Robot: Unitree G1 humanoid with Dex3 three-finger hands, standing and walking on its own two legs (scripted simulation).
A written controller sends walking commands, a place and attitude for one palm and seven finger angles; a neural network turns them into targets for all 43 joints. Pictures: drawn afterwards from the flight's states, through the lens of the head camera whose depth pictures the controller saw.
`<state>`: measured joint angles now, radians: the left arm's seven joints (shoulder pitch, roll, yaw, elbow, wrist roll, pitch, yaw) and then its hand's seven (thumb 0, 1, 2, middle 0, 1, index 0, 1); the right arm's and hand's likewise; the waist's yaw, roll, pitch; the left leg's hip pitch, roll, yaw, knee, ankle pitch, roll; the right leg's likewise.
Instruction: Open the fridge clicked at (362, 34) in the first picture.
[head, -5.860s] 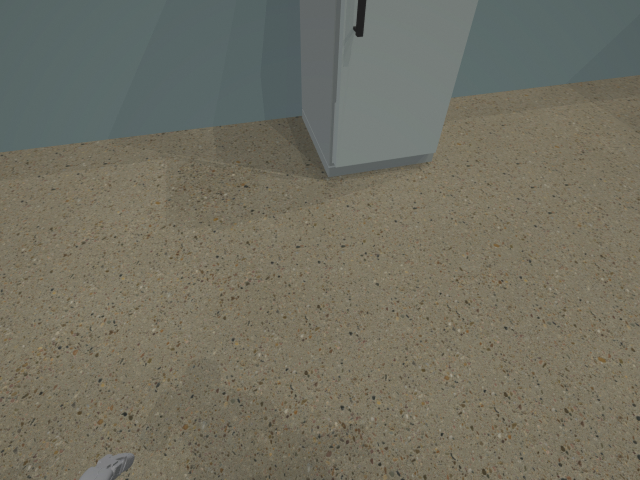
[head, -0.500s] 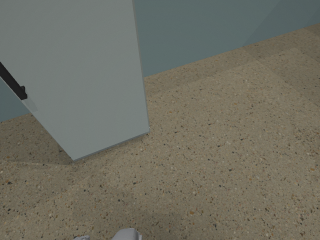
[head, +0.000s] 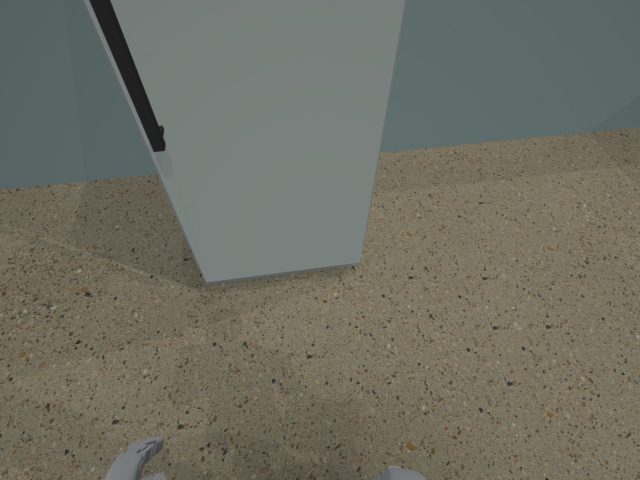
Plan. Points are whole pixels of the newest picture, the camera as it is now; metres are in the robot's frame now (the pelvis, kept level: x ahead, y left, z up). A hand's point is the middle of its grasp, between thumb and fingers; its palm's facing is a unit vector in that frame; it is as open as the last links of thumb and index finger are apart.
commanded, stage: turn to face it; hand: left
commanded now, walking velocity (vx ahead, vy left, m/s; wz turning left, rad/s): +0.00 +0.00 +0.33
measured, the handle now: (112, 19) +0.73 +0.37 +0.19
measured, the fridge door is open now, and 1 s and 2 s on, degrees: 0 0 0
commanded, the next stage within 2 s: take the last steps up to it in 0.20 s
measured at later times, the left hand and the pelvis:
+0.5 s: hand out of the picture -0.05 +0.18 -0.17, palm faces +0.26 -0.94 -0.23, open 7.4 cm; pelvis -0.02 -0.01 +0.00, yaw +11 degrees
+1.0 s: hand out of the picture +0.14 +0.24 -0.17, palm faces +0.18 -0.97 -0.16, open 7.4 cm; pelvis +0.08 +0.05 +0.00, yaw +11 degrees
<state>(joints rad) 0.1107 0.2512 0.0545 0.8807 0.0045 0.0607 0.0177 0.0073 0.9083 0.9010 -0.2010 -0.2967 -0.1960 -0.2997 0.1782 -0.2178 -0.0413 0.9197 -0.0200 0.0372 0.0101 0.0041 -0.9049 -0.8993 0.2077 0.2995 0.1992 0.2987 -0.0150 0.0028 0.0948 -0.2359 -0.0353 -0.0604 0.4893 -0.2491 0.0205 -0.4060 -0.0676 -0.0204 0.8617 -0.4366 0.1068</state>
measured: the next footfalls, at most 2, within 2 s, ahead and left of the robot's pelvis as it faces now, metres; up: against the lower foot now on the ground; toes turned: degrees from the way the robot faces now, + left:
right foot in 0.08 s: +0.05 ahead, -0.13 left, +0.00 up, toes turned -1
left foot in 0.54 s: -0.03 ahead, +0.12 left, +0.00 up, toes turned +16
